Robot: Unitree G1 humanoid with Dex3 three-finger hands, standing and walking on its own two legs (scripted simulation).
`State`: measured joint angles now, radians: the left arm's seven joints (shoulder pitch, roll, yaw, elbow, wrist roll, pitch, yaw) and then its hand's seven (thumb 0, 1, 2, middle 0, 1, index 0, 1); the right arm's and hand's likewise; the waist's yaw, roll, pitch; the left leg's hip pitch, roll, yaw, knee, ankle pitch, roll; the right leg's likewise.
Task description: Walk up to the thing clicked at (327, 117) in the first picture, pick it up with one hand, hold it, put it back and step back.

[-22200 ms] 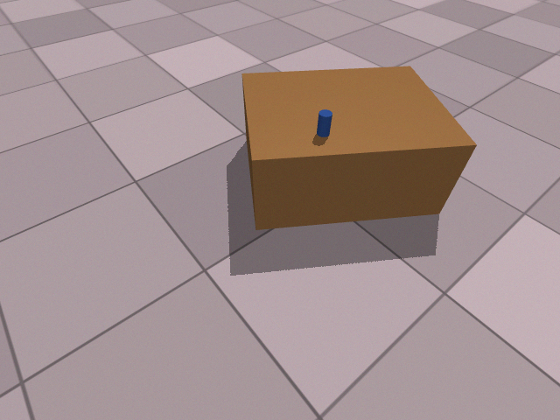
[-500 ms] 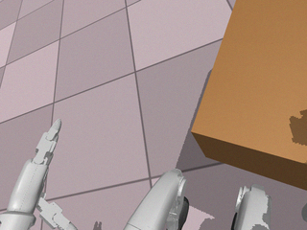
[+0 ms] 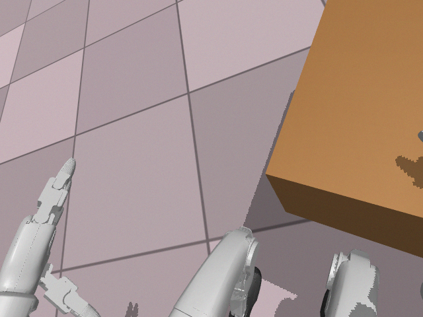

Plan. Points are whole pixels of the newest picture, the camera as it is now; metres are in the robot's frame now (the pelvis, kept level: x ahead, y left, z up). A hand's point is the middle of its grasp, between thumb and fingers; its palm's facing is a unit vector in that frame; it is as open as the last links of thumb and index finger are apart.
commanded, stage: open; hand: right
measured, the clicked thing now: out of the picture +0.50 -0.28 -0.07
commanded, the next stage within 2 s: withdraw in 0.14 s
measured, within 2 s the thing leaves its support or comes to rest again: neither
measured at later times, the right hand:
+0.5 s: hand out of the picture +0.50 -0.29 -0.03, palm faces +0.37 +0.93 -0.01, open 17.6 cm
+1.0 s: hand out of the picture +0.44 -0.39 +0.09, palm faces +0.46 +0.86 -0.22, open 17.2 cm
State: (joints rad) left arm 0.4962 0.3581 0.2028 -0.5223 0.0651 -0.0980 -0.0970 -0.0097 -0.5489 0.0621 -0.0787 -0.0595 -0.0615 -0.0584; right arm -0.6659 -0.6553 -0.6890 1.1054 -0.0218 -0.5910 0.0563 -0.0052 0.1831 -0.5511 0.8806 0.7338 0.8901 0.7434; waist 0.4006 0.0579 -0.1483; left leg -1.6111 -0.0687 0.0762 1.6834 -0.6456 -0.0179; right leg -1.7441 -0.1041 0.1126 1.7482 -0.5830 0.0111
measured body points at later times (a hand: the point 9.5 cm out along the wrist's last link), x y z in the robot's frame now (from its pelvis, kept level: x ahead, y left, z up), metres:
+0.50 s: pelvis +0.01 +0.00 +0.01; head +0.20 -0.10 +0.40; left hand +0.20 +0.26 +0.15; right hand +0.48 -0.34 -0.03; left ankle +0.06 +0.13 -0.50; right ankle +0.08 -0.13 -0.50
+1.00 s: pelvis +0.03 -0.02 +0.12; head +0.16 -0.09 +0.55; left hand +0.20 +0.25 +0.16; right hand +0.41 -0.43 +0.11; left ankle +0.06 +0.13 -0.50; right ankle +0.08 -0.13 -0.50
